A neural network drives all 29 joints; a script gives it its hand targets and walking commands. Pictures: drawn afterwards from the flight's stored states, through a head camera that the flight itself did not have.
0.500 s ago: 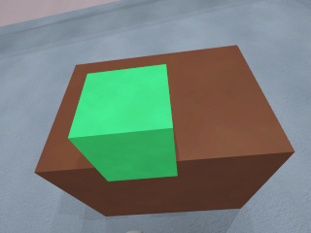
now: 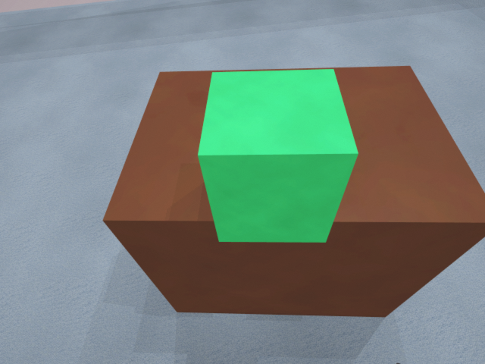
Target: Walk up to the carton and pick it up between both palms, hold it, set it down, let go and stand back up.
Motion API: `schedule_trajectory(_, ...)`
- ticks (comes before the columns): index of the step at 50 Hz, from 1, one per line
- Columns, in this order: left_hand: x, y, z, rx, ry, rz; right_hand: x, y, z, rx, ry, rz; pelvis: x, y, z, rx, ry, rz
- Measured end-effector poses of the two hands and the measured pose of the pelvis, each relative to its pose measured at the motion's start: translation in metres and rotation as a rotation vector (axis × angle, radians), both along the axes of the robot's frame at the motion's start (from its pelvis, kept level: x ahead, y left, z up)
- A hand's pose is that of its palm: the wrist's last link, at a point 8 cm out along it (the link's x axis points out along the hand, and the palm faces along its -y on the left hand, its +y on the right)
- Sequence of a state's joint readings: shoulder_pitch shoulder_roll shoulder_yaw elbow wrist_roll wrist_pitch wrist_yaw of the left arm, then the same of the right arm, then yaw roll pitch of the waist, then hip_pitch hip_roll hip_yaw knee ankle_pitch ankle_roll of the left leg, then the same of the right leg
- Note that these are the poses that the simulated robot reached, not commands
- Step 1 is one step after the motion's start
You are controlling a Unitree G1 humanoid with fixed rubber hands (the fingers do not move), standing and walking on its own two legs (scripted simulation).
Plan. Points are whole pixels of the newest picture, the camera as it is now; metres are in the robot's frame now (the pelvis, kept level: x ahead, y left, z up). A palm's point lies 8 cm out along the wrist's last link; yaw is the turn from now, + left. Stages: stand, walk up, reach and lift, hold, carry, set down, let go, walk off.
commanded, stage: walk up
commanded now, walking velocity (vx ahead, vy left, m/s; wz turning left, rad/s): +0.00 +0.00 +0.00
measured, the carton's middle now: (272, 161) +0.45 +0.00 +0.06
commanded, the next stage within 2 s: none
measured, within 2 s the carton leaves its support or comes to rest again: neither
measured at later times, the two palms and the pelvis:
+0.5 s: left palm out of the picture -0.01 +0.31 -0.14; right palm out of the picture -0.04 -0.18 -0.12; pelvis -0.01 +0.06 +0.01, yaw -1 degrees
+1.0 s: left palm out of the picture +0.06 +0.16 -0.12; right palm out of the picture +0.02 -0.32 -0.15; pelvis +0.03 -0.08 +0.00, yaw +0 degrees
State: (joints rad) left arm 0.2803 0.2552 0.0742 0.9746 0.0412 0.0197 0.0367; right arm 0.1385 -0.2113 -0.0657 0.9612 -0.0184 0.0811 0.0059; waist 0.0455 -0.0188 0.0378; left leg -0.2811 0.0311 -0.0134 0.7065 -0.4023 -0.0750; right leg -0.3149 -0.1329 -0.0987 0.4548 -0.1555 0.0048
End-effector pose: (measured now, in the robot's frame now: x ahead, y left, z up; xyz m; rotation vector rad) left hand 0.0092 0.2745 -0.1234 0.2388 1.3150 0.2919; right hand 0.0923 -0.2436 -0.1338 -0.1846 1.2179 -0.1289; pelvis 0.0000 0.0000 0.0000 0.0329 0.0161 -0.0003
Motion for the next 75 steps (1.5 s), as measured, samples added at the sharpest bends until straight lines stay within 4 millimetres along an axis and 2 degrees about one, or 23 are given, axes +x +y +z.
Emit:
schedule_trajectory(3,-0.006,0.015,-0.03,-0.069,-0.011,0.001,-0.012,0.019,0.007,-0.065,-0.041,0.0,-0.007,0.022,-0.011,-0.035,-0.024,0.008)
schedule_trajectory(5,-0.014,0.017,-0.036,-0.117,0.003,0.007,-0.03,0.034,0.017,-0.079,-0.037,-0.01,-0.008,0.032,-0.006,-0.042,-0.037,-0.007)
schedule_trajectory(9,-0.027,0.016,-0.034,-0.202,0.038,0.033,-0.06,0.054,0.032,-0.093,0.022,-0.007,-0.011,0.05,0.008,-0.088,-0.025,0.019)
schedule_trajectory(11,-0.04,0.017,-0.032,-0.219,0.073,0.04,-0.066,0.061,0.033,-0.092,0.044,-0.004,-0.014,0.057,0.011,-0.09,-0.014,0.006)
schedule_trajectory(15,-0.073,0.024,-0.026,-0.209,0.192,0.051,-0.068,0.08,0.026,-0.062,0.047,-0.003,-0.014,0.068,0.011,-0.077,0.006,-0.004)
schedule_trajectory(19,-0.077,0.029,-0.023,-0.173,0.228,0.043,-0.076,0.094,0.011,-0.022,0.067,-0.008,-0.013,0.071,0.006,-0.05,0.013,-0.018)
schedule_trajectory(21,-0.067,0.032,-0.021,-0.149,0.227,0.014,-0.082,0.092,0.007,-0.018,0.064,-0.034,-0.013,0.07,0.005,-0.049,0.014,-0.021)
schedule_trajectory(23,-0.048,0.036,-0.018,-0.123,0.205,-0.029,-0.1,0.081,0.007,-0.039,0.079,-0.084,-0.012,0.066,0.006,-0.064,0.015,-0.022)
schedule_trajectory(27,0.015,0.033,-0.011,-0.104,0.071,-0.109,-0.161,0.048,0.02,-0.096,0.204,-0.175,-0.007,0.049,0.011,-0.093,0.015,-0.008)
schedule_trajectory(30,0.065,0.011,-0.009,-0.129,-0.053,-0.149,-0.202,0.026,0.032,-0.117,0.317,-0.211,-0.002,0.03,0.012,-0.096,0.012,-0.004)
schedule_trajectory(33,0.101,-0.024,-0.009,-0.165,-0.134,-0.168,-0.217,0.007,0.036,-0.109,0.377,-0.225,0.006,0.008,0.01,-0.086,0.005,-0.015)
schedule_trajectory(36,0.123,-0.062,-0.013,-0.174,-0.173,-0.175,-0.21,-0.007,0.022,-0.061,0.403,-0.209,0.012,-0.016,0.001,-0.051,-0.008,-0.01)
schedule_trajectory(38,0.124,-0.082,-0.02,-0.153,-0.169,-0.168,-0.196,-0.021,0.004,-0.022,0.396,-0.189,0.02,-0.035,-0.009,-0.022,-0.015,-0.008)
schedule_trajectory(40,0.113,-0.099,-0.017,-0.134,-0.133,-0.151,-0.173,-0.036,-0.012,0.004,0.366,-0.161,0.025,-0.047,-0.011,-0.042,-0.028,-0.006)
schedule_trajectory(42,0.096,-0.106,-0.009,-0.113,-0.1,-0.125,-0.146,-0.048,-0.019,0.021,0.327,-0.133,0.029,-0.056,-0.007,-0.029,-0.033,0.002)
schedule_trajectory(46,0.064,-0.11,0.004,-0.073,-0.026,-0.081,-0.096,-0.063,-0.019,0.046,0.253,-0.09,0.034,-0.073,0.004,0.002,-0.033,-0.007)
schedule_trajectory(48,0.053,-0.114,0.005,-0.068,-0.007,-0.069,-0.08,-0.071,-0.018,0.04,0.228,-0.076,0.033,-0.079,0.005,0.002,-0.035,-0.004)
schedule_trajectory(52,0.041,-0.111,0.008,-0.038,-0.005,-0.032,-0.07,-0.09,-0.016,0.003,0.231,-0.068,0.029,-0.082,0.005,0.012,-0.032,-0.009)
schedule_trajectory(57,0.023,-0.084,0.017,0.04,0.027,-0.011,-0.063,-0.101,-0.016,-0.017,0.214,-0.052,0.014,-0.076,0.005,0.029,-0.013,0.003)
schedule_trajectory(63,0.016,-0.055,0.014,0.043,-0.004,-0.007,-0.059,-0.078,-0.012,-0.011,0.167,-0.023,0.0,-0.058,0.003,0.023,0.008,0.018)
schedule_trajectory(68,0.013,-0.044,-0.018,-0.054,-0.037,-0.021,-0.06,-0.046,-0.003,-0.058,0.079,-0.031,-0.007,-0.033,-0.007,-0.034,-0.001,0.012)
schedule_trajectory(71,0.002,-0.042,-0.031,-0.124,-0.015,-0.02,-0.078,-0.023,0.009,-0.074,0.067,-0.049,-0.01,-0.02,-0.004,-0.039,-0.025,0.005)
schedule_trajectory(75,-0.009,-0.043,-0.03,-0.198,0.013,0.017,-0.104,0.001,0.023,-0.073,0.127,-0.042,-0.008,-0.006,0.008,-0.091,-0.015,0.031)
